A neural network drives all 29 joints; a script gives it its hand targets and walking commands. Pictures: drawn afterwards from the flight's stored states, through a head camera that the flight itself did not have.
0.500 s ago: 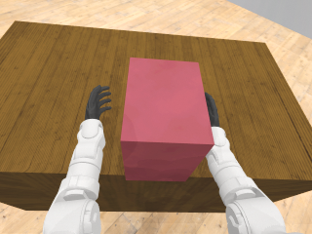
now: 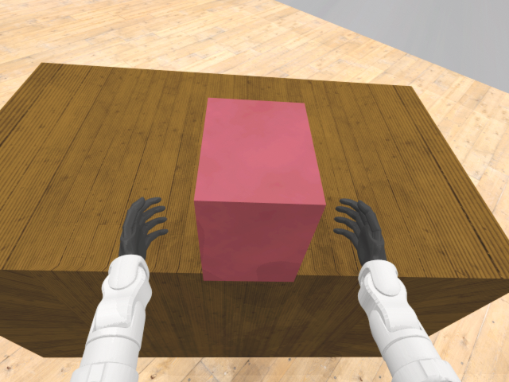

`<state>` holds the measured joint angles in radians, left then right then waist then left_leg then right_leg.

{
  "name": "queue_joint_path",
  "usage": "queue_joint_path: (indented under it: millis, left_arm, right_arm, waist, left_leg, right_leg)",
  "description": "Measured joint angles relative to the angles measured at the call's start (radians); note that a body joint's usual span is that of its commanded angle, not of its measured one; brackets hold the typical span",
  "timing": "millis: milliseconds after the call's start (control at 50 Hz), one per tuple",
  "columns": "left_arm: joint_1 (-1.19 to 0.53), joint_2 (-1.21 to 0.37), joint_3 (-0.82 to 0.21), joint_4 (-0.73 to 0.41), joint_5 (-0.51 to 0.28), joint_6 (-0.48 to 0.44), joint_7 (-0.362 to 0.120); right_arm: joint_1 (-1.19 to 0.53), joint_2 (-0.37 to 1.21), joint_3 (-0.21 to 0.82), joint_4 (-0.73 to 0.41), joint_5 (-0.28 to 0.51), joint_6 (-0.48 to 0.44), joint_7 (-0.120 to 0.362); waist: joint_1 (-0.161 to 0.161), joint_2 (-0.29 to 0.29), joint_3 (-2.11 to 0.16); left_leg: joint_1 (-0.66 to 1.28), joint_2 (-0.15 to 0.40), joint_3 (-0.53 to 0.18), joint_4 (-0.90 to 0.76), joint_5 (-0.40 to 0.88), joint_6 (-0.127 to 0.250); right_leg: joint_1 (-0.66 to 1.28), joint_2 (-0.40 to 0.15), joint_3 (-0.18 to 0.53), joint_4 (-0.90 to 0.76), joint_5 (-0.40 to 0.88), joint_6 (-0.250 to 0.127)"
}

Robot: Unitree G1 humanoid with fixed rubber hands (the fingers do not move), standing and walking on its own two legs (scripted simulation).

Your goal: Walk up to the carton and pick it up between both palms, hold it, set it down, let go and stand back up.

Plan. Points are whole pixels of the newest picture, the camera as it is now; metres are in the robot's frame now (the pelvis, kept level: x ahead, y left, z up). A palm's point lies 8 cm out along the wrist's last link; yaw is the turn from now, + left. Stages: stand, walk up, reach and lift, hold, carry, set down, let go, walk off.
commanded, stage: set down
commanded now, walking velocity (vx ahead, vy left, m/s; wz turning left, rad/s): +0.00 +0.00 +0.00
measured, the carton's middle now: (252, 193) +0.42 +0.01 +0.04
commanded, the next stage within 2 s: none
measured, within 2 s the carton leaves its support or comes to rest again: neither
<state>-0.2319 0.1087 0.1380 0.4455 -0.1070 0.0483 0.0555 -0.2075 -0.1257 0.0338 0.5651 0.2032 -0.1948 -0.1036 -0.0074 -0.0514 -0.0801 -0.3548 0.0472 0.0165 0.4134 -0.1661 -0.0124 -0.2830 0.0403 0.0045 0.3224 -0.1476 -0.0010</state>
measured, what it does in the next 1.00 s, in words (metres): stands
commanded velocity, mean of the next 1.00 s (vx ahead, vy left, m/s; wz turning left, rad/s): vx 0.00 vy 0.00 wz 0.00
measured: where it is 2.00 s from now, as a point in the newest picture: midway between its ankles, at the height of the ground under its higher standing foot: outside the picture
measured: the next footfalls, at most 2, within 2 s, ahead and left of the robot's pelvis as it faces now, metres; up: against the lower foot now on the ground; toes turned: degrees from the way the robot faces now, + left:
none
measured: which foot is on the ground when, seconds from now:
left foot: down 0.00-1.00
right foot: down 0.00-1.00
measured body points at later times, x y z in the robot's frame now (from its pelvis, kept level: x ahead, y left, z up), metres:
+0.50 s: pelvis -0.02 +0.00 +0.00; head +0.00 +0.03 +0.45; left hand +0.29 +0.22 +0.03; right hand +0.28 -0.18 +0.04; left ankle +0.02 +0.12 -0.74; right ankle +0.00 -0.12 -0.74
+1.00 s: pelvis -0.01 +0.00 +0.00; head +0.00 +0.03 +0.45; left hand +0.22 +0.21 +0.00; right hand +0.22 -0.18 +0.03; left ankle +0.02 +0.12 -0.74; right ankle +0.00 -0.12 -0.74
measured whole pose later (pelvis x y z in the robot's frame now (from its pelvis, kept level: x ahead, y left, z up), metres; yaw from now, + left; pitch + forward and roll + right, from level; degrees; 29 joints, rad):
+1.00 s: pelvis -0.01 +0.00 +0.00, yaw +1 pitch +2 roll +0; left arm 0.19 0.16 0.03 0.01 -0.15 0.24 0.07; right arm 0.28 -0.12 0.04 0.00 0.19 0.04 -0.07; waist 0.01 -0.05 -0.02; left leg -0.28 0.02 0.02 0.37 -0.14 0.00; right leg -0.24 0.02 0.00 0.36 -0.16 0.00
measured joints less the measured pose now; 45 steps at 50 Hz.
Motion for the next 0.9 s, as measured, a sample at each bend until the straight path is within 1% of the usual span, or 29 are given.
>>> queue_joint_path:
  millis: [60, 120, 220, 280, 340, 420, 480, 540, 620, 700, 780, 900]
  left_arm:
    - [-0.013, 0.014, -0.013, 0.000, -0.020, 0.034, 0.014]
    - [-0.034, 0.020, -0.015, 0.000, -0.029, 0.068, 0.024]
    - [-0.049, 0.020, -0.015, 0.000, -0.031, 0.105, 0.030]
    - [-0.049, 0.020, -0.015, 0.000, -0.030, 0.123, 0.030]
    - [-0.043, 0.020, -0.015, -0.014, -0.030, 0.137, 0.027]
    - [0.011, 0.020, -0.015, -0.112, -0.025, 0.159, 0.014]
    - [0.092, 0.020, -0.016, -0.213, -0.014, 0.178, -0.006]
    - [0.185, 0.020, -0.015, -0.290, -0.013, 0.195, -0.022]
    - [0.292, 0.020, -0.016, -0.347, -0.037, 0.201, -0.027]
    - [0.360, 0.028, -0.033, -0.383, -0.062, 0.190, -0.017]
    - [0.386, 0.048, -0.065, -0.416, -0.067, 0.177, 0.002]
    - [0.390, 0.056, -0.094, -0.434, -0.054, 0.183, 0.015]
  right_arm:
    - [-0.025, 0.000, -0.019, -0.015, -0.014, 0.063, 0.016]
    - [-0.051, 0.000, -0.044, -0.015, -0.025, 0.125, 0.022]
    - [-0.060, 0.000, -0.062, -0.015, -0.027, 0.179, 0.022]
    - [-0.049, 0.001, -0.062, -0.032, -0.028, 0.189, 0.022]
    - [-0.020, 0.003, -0.062, -0.089, -0.028, 0.189, 0.023]
    - [0.046, 0.004, -0.059, -0.181, -0.022, 0.189, 0.023]
    - [0.128, 0.004, -0.041, -0.249, -0.005, 0.189, 0.023]
    - [0.229, 0.004, -0.019, -0.327, 0.002, 0.189, 0.023]
    - [0.351, 0.004, -0.006, -0.437, 0.002, 0.189, 0.023]
    - [0.432, 0.004, -0.004, -0.522, -0.002, 0.191, 0.023]
    - [0.470, 0.004, 0.006, -0.564, -0.002, 0.202, 0.023]
    - [0.481, 0.004, 0.009, -0.567, -0.006, 0.230, 0.027]
  waist:
    - [0.000, 0.000, -0.009]
    - [0.000, 0.000, -0.007]
    - [0.000, 0.000, 0.001]
    - [0.001, 0.000, 0.007]
    - [0.002, 0.000, 0.013]
    - [0.002, 0.000, 0.020]
    - [0.002, 0.000, 0.031]
    - [0.002, 0.000, 0.040]
    - [0.002, 0.000, 0.048]
    - [0.002, 0.000, 0.047]
    - [0.005, 0.000, 0.044]
    - [0.014, 0.000, 0.045]
  left_leg:
    - [0.002, -0.005, 0.000, 0.000, 0.011, 0.003]
    - [0.002, -0.010, 0.000, 0.000, 0.020, 0.006]
    - [0.004, -0.017, 0.000, 0.000, 0.029, 0.009]
    - [0.004, -0.019, 0.000, 0.000, 0.031, 0.010]
    - [0.004, -0.021, 0.000, 0.000, 0.031, 0.010]
    - [0.009, -0.023, 0.000, -0.002, 0.028, 0.010]
    - [0.031, -0.023, 0.000, -0.014, 0.028, 0.010]
    - [0.054, -0.023, 0.000, -0.025, 0.028, 0.010]
    - [0.068, -0.023, 0.000, -0.032, 0.028, 0.009]
    - [0.069, -0.023, 0.000, -0.034, 0.030, 0.009]
    - [0.069, -0.023, 0.000, -0.034, 0.030, 0.009]
    - [0.070, -0.024, 0.000, -0.035, 0.030, 0.009]
  right_leg:
    - [-0.007, -0.004, -0.001, 0.019, 0.000, 0.000]
    - [-0.014, -0.010, -0.001, 0.037, -0.001, 0.000]
    - [-0.020, -0.016, -0.001, 0.055, -0.002, 0.000]
    - [-0.020, -0.018, -0.001, 0.058, -0.002, 0.000]
    - [-0.020, -0.020, -0.001, 0.058, -0.002, 0.000]
    - [-0.016, -0.021, -0.001, 0.057, -0.005, 0.000]
    - [0.006, -0.022, -0.001, 0.046, -0.006, 0.000]
    - [0.028, -0.022, -0.001, 0.036, -0.007, 0.000]
    - [0.039, -0.022, -0.001, 0.035, -0.010, 0.000]
    - [0.040, -0.022, -0.001, 0.036, -0.010, 0.000]
    - [0.040, -0.022, -0.001, 0.036, -0.010, 0.000]
    - [0.040, -0.023, -0.001, 0.036, -0.011, 0.000]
